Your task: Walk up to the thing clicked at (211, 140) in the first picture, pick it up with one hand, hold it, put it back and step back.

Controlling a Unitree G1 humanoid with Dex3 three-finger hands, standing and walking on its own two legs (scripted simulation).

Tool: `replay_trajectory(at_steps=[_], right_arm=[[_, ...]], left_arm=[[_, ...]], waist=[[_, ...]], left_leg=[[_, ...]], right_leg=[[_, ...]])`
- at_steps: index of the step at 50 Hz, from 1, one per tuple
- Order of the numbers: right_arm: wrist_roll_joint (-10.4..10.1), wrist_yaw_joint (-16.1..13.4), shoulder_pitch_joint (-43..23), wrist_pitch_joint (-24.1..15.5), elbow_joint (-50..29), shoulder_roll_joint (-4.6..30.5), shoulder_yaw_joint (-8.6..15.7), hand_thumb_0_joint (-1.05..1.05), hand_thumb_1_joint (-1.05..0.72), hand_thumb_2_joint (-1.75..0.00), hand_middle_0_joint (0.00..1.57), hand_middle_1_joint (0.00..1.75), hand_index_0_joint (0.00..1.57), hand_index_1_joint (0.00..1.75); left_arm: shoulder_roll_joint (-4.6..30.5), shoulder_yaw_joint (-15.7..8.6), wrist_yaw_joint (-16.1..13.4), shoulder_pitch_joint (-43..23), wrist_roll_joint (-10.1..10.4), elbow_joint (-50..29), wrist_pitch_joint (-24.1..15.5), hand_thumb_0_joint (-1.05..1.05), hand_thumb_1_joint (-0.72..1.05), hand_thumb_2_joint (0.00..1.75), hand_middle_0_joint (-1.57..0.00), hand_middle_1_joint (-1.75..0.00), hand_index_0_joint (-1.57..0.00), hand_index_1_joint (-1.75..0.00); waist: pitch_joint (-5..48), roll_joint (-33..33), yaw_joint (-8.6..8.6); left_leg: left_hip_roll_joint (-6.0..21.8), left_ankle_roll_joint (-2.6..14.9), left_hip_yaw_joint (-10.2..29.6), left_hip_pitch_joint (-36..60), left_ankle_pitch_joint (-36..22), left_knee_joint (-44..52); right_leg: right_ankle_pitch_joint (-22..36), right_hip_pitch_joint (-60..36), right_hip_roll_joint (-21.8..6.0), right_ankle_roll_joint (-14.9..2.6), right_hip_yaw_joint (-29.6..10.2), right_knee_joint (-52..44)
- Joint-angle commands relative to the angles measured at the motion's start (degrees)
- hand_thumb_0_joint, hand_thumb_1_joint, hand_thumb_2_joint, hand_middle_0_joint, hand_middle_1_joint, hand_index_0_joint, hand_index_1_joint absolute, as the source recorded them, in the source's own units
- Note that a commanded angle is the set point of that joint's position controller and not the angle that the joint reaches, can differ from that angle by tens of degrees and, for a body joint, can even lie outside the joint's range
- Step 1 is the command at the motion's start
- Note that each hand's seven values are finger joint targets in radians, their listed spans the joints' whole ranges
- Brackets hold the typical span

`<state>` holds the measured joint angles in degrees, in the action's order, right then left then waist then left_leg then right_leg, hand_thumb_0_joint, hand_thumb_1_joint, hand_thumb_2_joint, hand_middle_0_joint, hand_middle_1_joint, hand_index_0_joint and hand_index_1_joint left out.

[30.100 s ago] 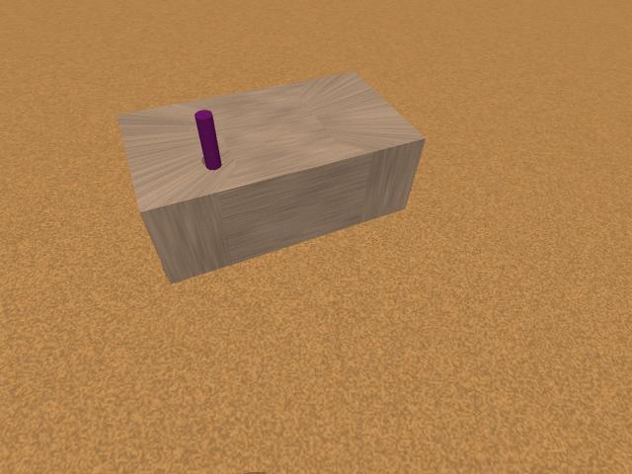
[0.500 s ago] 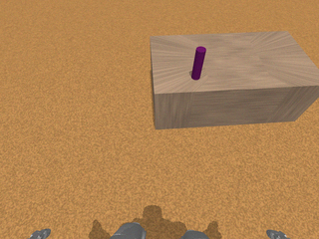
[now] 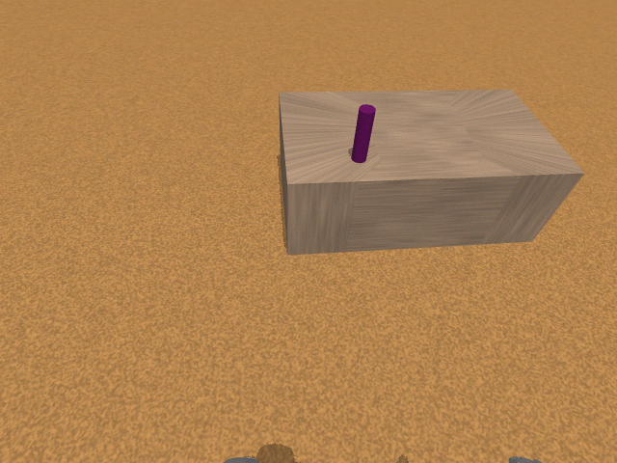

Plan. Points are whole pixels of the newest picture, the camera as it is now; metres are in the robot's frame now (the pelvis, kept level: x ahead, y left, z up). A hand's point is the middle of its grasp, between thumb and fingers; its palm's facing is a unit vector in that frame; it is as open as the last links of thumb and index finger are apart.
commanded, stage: step back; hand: right
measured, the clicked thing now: (362, 135) +1.15 -0.17 -0.27
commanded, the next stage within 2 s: stand in 0.74 s
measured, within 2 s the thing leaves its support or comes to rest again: neither
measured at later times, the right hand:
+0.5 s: hand out of the picture +0.12 -0.24 -0.15, palm faces -0.06 +0.93 -0.35, open 7.4 cm
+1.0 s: hand out of the picture +0.16 -0.24 -0.13, palm faces -0.06 +0.94 -0.34, open 7.4 cm
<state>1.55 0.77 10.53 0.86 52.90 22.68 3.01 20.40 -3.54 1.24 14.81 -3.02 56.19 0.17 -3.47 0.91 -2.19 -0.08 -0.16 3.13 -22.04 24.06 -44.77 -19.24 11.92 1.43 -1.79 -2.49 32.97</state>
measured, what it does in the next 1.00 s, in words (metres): stands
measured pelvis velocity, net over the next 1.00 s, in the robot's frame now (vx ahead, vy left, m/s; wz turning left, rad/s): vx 0.03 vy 0.00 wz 0.04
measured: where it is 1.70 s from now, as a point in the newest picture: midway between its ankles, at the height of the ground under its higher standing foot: outside the picture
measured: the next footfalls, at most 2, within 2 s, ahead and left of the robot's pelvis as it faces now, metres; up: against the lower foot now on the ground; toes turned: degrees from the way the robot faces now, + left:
none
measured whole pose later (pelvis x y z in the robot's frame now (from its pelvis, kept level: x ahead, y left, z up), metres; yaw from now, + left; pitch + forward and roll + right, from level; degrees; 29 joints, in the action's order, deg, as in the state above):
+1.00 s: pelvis +0.03 +0.00 +0.01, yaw +2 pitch -3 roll +0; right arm -0.2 0.1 1.7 -0.5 60.8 19.6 0.4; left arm 19.7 -0.2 -0.2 5.0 -0.3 62.8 -0.3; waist -6.2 -0.4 -0.8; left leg 0.1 0.0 0.5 -10.1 12.9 -25.6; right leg -16.2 5.0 -0.8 1.0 -0.2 23.8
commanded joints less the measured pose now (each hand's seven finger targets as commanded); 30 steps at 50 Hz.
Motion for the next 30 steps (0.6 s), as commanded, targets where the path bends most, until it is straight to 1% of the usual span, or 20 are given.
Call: replay_trajectory(at_steps=[1,3,4,5,6,7,8,9,11,12,13,14,17,19,20,23,24,27,28,30], right_arm=[[-0.25,-0.21,-0.23,-2.91,-2.07,9.62,2.43,0.0,-0.9,-0.9,0.2,0.3,0.2,0.3],[0.0,-0.36,1.34,-3.36,-0.85,8.92,2.65,0.0,-0.9,-0.9,0.2,0.3,0.2,0.3],[0.16,-0.71,1.96,-3.73,-0.39,9.27,2.92,0.0,-0.9,-0.9,0.2,0.3,0.2,0.3],[0.62,-0.99,1.08,-4.06,-0.48,11.36,3.39,0.0,-0.9,-0.9,0.2,0.3,0.2,0.3],[0.46,-0.95,0.29,-4.13,-0.52,13.05,3.16,0.0,-0.9,-0.9,0.2,0.3,0.2,0.3],[0.39,-0.85,-0.69,-4.12,-0.85,14.65,3.4,0.0,-0.9,-0.9,0.2,0.3,0.2,0.3],[0.58,-0.8,-2.38,-4.21,-1.2,14.25,3.0,0.0,-0.9,-0.9,0.2,0.3,0.2,0.3],[0.69,-0.83,-3.19,-4.3,-1.31,13.46,2.65,0.0,-0.9,-0.9,0.2,0.3,0.2,0.3],[0.19,-0.76,-3.96,-4.03,-0.54,12.46,2.42,0.0,-0.9,-0.9,0.2,0.3,0.2,0.3],[-0.16,-0.69,-4.48,-3.84,-0.38,11.09,2.04,0.0,-0.9,-0.9,0.2,0.3,0.2,0.3],[-0.27,-0.7,-3.86,-3.68,-0.16,10.27,1.83,0.0,-0.9,-0.9,0.2,0.3,0.2,0.3],[-0.23,-0.68,-3.06,-3.62,0.03,10.3,1.86,0.0,-0.9,-0.9,0.2,0.3,0.2,0.3],[0.02,-0.69,-3.3,-3.88,0.81,9.41,2.04,0.0,-0.9,-0.9,0.2,0.3,0.2,0.3],[-0.18,-0.75,-2.67,-4.16,1.59,8.86,1.82,0.0,-0.9,-0.9,0.2,0.3,0.2,0.3],[-0.19,-0.79,-2.15,-4.23,1.95,8.62,1.8,0.0,-0.9,-0.9,0.2,0.3,0.2,0.3],[-0.45,-1.04,-1.88,-4.61,2.51,9.2,1.95,0.0,-0.9,-0.9,0.2,0.3,0.2,0.3],[-0.48,-1.19,-1.52,-4.64,2.65,9.48,2.02,0.0,-0.9,-0.9,0.2,0.3,0.2,0.3],[-0.67,-1.68,-0.91,-4.34,3.06,10.8,2.56,0.0,-0.9,-0.9,0.2,0.3,0.2,0.3],[-0.72,-1.78,-1.81,-4.22,2.79,11.13,2.62,0.0,-0.9,-0.9,0.2,0.3,0.2,0.3],[-0.72,-1.9,-3.84,-3.87,2.25,11.15,2.55,0.0,-0.9,-0.9,0.2,0.3,0.2,0.3]], left_arm=[[15.87,-3.65,-1.07,-9.01,0.41,-6.49,-2.76,0.0,0.9,0.9,-0.2,-0.3,-0.2,-0.3],[15.38,-2.96,-0.59,-8.86,0.54,-6.14,-1.95,0.0,0.9,0.9,-0.2,-0.3,-0.2,-0.3],[13.77,-2.13,-0.45,-7.37,0.55,-5.8,-1.61,0.0,0.9,0.9,-0.2,-0.3,-0.2,-0.3],[11.09,-1.15,-0.33,-6.73,1.11,-5.63,-1.42,0.0,0.9,0.9,-0.2,-0.3,-0.2,-0.3],[11.46,-1.51,-0.43,-7.28,2.18,-4.4,-1.11,0.0,0.9,0.9,-0.2,-0.3,-0.2,-0.3],[12.85,-1.94,-0.58,-6.33,2.03,-3.99,-1.13,0.0,0.9,0.9,-0.2,-0.3,-0.2,-0.3],[12.59,-1.87,-0.57,-5.03,2.06,-3.43,-1.32,0.0,0.9,0.9,-0.2,-0.3,-0.2,-0.3],[12.25,-1.75,-0.57,-4.82,2.01,-3.03,-1.61,0.0,0.9,0.9,-0.2,-0.3,-0.2,-0.3],[11.95,-1.78,-0.84,-3.49,1.9,-1.3,-2.11,0.0,0.9,0.9,-0.2,-0.3,-0.2,-0.3],[12.31,-1.87,-0.94,-3.34,1.8,-0.91,-2.44,0.0,0.9,0.9,-0.2,-0.3,-0.2,-0.3],[13.3,-2.03,-0.91,-4.78,1.63,-1.04,-2.63,0.0,0.9,0.9,-0.2,-0.3,-0.2,-0.3],[14.1,-2.25,-0.86,-5.44,1.5,-1.14,-2.81,0.0,0.9,0.9,-0.2,-0.3,-0.2,-0.3],[15.39,-2.08,-0.96,-6.93,1.43,-0.88,-2.96,0.0,0.9,0.9,-0.2,-0.3,-0.2,-0.3],[15.28,-1.98,-1.16,-8.21,1.45,-1.19,-3.03,0.0,0.9,0.9,-0.2,-0.3,-0.2,-0.3],[15.2,-1.87,-1.28,-9.28,1.55,-1.38,-3.03,0.0,0.9,0.9,-0.2,-0.3,-0.2,-0.3],[13.84,-1.61,-1.69,-9.44,2.21,-1.25,-2.78,0.0,0.9,0.9,-0.2,-0.3,-0.2,-0.3],[13.6,-1.54,-1.79,-9.66,2.32,-1.5,-2.71,0.0,0.9,0.9,-0.2,-0.3,-0.2,-0.3],[12.8,-1.54,-2.01,-10.72,2.48,-1.74,-2.26,0.0,0.9,0.9,-0.2,-0.3,-0.2,-0.3],[12.34,-1.36,-2.04,-10.57,2.5,-1.73,-2.15,0.0,0.9,0.9,-0.2,-0.3,-0.2,-0.3],[12.17,-1.14,-2.05,-9.99,2.35,-1.04,-2.16,0.0,0.9,0.9,-0.2,-0.3,-0.2,-0.3]], waist=[[0.13,-9.24,1.98],[0.12,-9.56,2.71],[0.53,-6.88,2.72],[0.46,-0.03,2.59],[0.31,3.51,1.78],[0.53,3.75,1.03],[0.33,3.81,0.2],[0.29,4.87,-0.02],[1.61,7.51,-0.69],[3.45,6.79,-1.02],[3.4,4.63,-0.28],[2.48,3.16,0.26],[0.31,-1.23,1.1],[1.77,-3.21,1.68],[2.33,-3.64,2.0],[5.59,-2.22,1.43],[7.14,-1.59,1.35],[9.0,2.56,1.49],[9.11,3.73,1.15],[8.44,4.13,0.52]], left_leg=[[0.84,0.14,-0.48,4.09,-1.32,7.2],[-1.2,0.5,-2.74,11.41,-3.22,15.89],[-0.59,0.72,-0.88,15.43,-4.2,19.56],[6.36,2.99,10.82,16.48,0.32,23.64],[12.21,6.63,21.44,9.8,13.28,29.17],[15.7,9.7,24.09,5.94,17.63,31.74],[15.65,9.91,22.63,5.27,12.94,31.21],[14.08,8.85,19.66,5.71,7.28,29.7],[10.85,5.74,13.8,3.26,0.25,26.86],[8.75,3.97,10.7,2.73,-2.88,24.78],[6.21,2.67,8.39,1.69,-2.74,22.86],[4.7,2.13,7.01,0.5,0.05,21.36],[2.7,1.62,4.02,0.5,-2.99,16.74],[2.45,1.77,2.15,2.63,-10.9,14.69],[2.67,1.95,2.0,3.99,-15.28,14.55],[5.16,3.8,4.21,8.71,-31.7,14.52],[5.9,4.49,4.77,10.45,-35.67,14.45],[8.47,6.4,8.16,14.72,-40.6,14.86],[9.22,7.09,9.17,15.74,-40.29,14.87],[9.87,7.84,10.09,12.8,-34.73,14.94]], right_leg=[[-14.91,6.07,-13.23,-7.16,-13.12,-16.1],[-12.27,9.02,-11.32,-5.45,-9.08,-12.38],[-9.73,10.82,-9.91,-4.37,-7.0,-8.49],[-9.15,15.45,-6.37,-2.04,-3.77,-3.61],[-9.4,12.08,-3.04,-0.38,-0.68,1.63],[-8.88,8.02,-2.55,-0.07,1.25,5.9],[-8.06,6.32,-3.24,-0.08,0.35,4.87],[-6.91,5.33,-3.54,-0.39,0.28,2.19],[-1.57,-1.5,-3.05,-0.83,0.86,-5.65],[0.48,-4.72,-3.6,-1.21,-0.74,-7.89],[-0.67,-5.38,-4.6,-1.98,-3.1,-9.16],[-3.76,-5.43,-5.74,-2.75,-4.68,-9.99],[-4.22,-2.69,-9.41,-4.56,-8.4,-11.45],[2.21,-3.36,-11.09,-4.96,-8.03,-11.46],[5.66,-3.26,-10.82,-4.56,-6.59,-10.23],[18.06,-5.08,-7.27,-1.79,-0.5,-4.54],[19.78,-5.28,-6.94,-1.3,0.3,-2.94],[16.23,-2.2,-5.2,-0.8,2.47,1.86],[14.22,-0.68,-4.9,-0.63,2.57,2.11],[10.85,-1.61,-4.92,-0.75,1.74,0.82]])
